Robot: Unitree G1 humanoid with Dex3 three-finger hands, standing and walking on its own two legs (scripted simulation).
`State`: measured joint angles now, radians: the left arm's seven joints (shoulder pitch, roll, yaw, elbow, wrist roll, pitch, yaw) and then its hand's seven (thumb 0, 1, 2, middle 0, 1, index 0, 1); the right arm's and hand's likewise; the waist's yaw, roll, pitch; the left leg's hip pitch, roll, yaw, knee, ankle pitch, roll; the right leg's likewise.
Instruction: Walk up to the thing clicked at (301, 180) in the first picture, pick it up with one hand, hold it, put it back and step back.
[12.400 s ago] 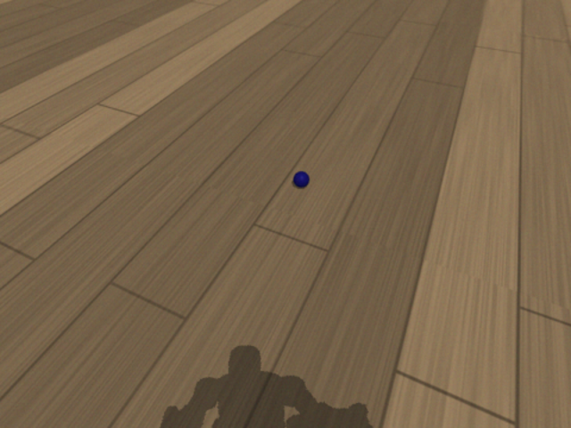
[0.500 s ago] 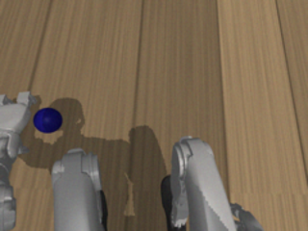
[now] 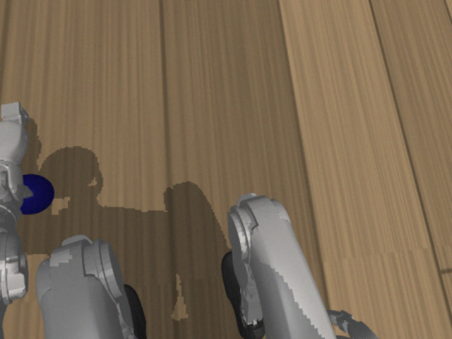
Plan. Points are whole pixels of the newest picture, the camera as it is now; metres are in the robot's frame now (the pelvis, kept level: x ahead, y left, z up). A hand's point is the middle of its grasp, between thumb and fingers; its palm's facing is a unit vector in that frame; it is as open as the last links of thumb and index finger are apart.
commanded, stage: approach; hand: left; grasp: from above
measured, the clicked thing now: (30, 194) +0.43 +0.30 -0.28
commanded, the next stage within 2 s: rest palm in 0.14 s
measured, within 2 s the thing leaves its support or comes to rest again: neither
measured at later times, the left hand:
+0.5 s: hand (14, 221) +0.37 +0.30 -0.21, palm faces -0.42 -0.08 -0.90, open 14.3 cm
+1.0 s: hand (25, 202) +0.41 +0.30 -0.25, palm faces -0.50 -0.16 -0.85, open 14.2 cm
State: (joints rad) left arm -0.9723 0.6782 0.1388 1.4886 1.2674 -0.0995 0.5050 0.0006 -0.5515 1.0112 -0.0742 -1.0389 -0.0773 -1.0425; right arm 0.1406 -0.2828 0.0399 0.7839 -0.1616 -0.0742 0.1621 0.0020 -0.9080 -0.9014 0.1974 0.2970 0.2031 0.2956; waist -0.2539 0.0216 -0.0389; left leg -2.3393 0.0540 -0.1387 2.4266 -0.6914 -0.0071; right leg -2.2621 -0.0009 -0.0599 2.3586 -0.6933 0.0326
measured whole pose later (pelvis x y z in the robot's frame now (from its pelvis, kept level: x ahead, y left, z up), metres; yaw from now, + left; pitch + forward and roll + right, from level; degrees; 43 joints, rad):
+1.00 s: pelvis +0.00 +0.00 -0.03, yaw -2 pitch +30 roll -9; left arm -0.86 0.81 0.22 1.59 1.24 -0.28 0.54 0.00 -0.52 0.98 -0.07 -0.99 -0.07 -1.00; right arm 0.14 -0.27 0.13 0.83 -0.28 -0.14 0.26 0.00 -0.90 -0.90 0.20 0.30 0.20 0.30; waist -0.27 -0.05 0.10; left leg -2.36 0.04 -0.21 2.55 -0.72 -0.02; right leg -2.26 0.01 -0.10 2.45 -0.71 0.04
